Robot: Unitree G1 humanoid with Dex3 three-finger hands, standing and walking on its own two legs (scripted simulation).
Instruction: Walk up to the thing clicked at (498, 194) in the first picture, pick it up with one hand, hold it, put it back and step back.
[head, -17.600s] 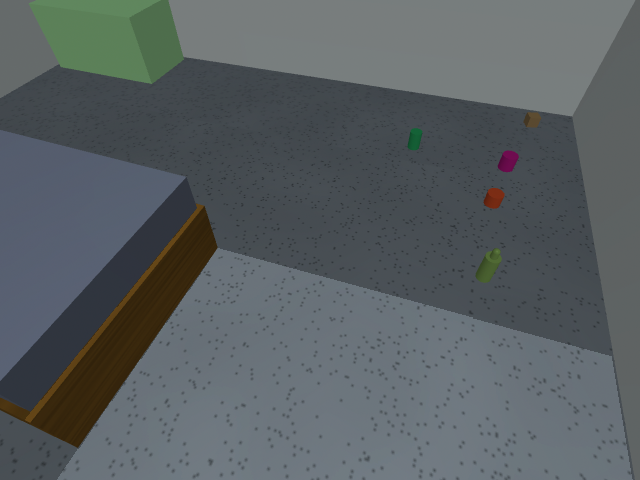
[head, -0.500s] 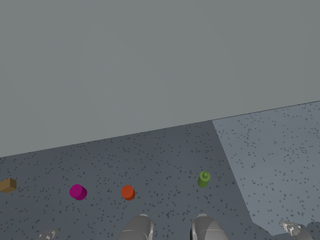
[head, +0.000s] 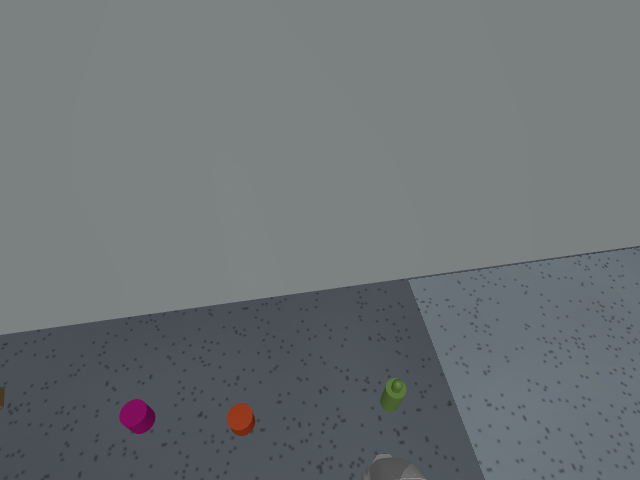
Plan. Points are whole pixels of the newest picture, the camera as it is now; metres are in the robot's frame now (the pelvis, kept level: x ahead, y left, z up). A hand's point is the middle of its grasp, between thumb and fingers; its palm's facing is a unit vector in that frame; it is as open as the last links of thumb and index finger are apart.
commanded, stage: walk up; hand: left
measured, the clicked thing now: (241, 419) +0.40 +0.22 -0.73
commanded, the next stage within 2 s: stand in 0.80 s
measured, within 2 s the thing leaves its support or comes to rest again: neither
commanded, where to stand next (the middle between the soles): +0.00 +0.01 m, yaw -3 degrees
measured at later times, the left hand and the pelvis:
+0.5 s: hand out of the picture +0.11 +0.31 -0.17, palm faces -0.04 -0.92 -0.40, open 7.4 cm; pelvis -0.04 +0.04 -0.02, yaw -1 degrees
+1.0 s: hand out of the picture +0.07 +0.23 -0.14, palm faces -0.13 -0.91 -0.39, open 7.4 cm; pelvis -0.02 -0.02 +0.00, yaw -6 degrees
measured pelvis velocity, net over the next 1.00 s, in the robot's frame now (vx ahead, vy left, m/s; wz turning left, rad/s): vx -0.02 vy -0.02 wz -0.10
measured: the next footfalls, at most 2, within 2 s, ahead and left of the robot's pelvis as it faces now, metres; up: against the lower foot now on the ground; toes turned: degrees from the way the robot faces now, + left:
right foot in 0.04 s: +0.14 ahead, -0.13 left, +0.00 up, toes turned +0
left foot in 0.36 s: +0.07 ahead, +0.10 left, +0.00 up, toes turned -6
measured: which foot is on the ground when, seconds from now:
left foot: down 0.00-0.06, up 0.08-0.34, down 0.36-1.00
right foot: up 0.00-0.02, down 0.04-0.36, up 0.38-0.76, down 0.78-1.00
